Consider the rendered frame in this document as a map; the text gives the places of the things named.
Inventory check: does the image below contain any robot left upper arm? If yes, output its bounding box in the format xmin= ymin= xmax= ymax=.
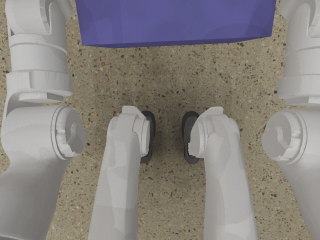
xmin=0 ymin=105 xmax=87 ymax=240

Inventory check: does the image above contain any left robot forearm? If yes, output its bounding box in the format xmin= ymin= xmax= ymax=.
xmin=0 ymin=0 xmax=73 ymax=152

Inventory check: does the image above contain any robot right upper arm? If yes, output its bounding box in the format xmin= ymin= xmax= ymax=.
xmin=261 ymin=108 xmax=320 ymax=240

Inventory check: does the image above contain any right robot thigh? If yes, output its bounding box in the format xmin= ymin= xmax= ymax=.
xmin=193 ymin=114 xmax=258 ymax=240

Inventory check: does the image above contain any carton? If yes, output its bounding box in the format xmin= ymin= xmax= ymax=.
xmin=75 ymin=0 xmax=277 ymax=49

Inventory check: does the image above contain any right robot forearm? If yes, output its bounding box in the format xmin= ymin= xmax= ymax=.
xmin=277 ymin=0 xmax=320 ymax=112

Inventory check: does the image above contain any right robot foot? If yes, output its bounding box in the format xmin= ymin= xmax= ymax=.
xmin=182 ymin=111 xmax=200 ymax=164

